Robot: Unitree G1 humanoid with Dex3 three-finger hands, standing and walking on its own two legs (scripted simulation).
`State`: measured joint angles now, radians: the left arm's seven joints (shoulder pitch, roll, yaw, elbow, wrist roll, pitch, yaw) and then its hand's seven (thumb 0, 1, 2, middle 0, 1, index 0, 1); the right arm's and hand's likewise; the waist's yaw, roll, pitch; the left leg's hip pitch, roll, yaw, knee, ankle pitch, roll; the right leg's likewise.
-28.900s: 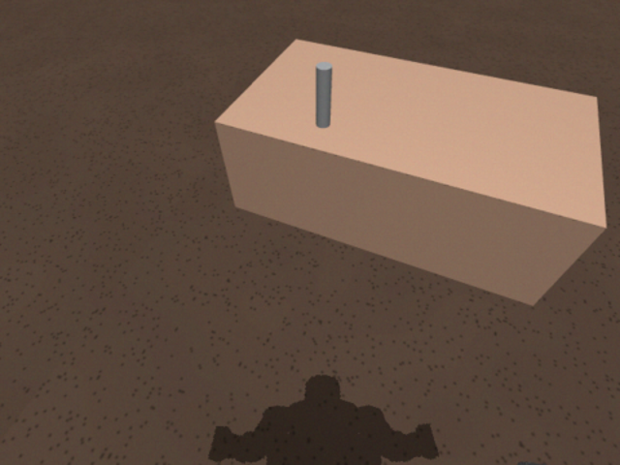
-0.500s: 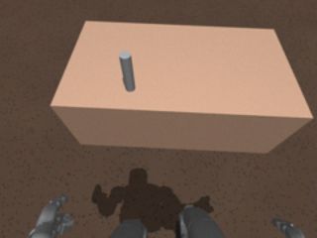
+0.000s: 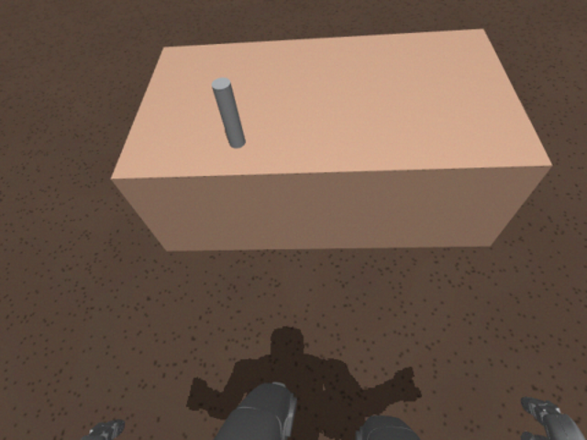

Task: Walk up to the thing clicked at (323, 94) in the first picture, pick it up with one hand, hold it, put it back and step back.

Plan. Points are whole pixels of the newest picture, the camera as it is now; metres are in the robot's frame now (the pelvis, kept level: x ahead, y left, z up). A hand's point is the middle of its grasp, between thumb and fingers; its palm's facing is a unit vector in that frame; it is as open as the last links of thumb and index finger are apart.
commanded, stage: step back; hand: left
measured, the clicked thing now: (229, 115) +0.90 +0.26 -0.21
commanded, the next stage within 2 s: stand in 1.62 s
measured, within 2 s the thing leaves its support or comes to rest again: neither
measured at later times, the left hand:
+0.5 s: hand out of the picture -0.09 +0.25 -0.15, palm faces +0.01 -0.91 -0.41, open 7.3 cm
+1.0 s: hand out of the picture -0.18 +0.26 -0.15, palm faces +0.08 -0.92 -0.39, open 7.4 cm
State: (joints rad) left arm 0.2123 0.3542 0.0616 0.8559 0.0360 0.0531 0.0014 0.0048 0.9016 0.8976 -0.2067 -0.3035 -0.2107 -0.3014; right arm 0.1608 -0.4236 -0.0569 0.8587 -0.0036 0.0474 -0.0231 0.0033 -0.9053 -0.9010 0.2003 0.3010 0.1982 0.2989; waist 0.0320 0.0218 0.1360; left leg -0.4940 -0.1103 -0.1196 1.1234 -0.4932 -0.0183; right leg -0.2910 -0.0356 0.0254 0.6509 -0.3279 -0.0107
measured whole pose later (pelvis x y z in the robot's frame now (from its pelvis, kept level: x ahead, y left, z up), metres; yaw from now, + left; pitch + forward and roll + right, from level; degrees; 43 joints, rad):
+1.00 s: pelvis -0.22 -0.02 +0.00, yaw +4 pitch -3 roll +0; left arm 0.21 0.40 0.06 1.01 0.02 0.00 -0.01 0.00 0.91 0.90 -0.20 -0.30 -0.21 -0.30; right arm 0.20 -0.34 -0.04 1.01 -0.04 0.00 0.02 0.00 -0.90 -0.90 0.20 0.30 0.20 0.30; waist 0.01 -0.01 0.06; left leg -0.22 0.00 -0.03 0.59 -0.32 -0.02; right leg -0.25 -0.02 -0.02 0.60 -0.34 -0.02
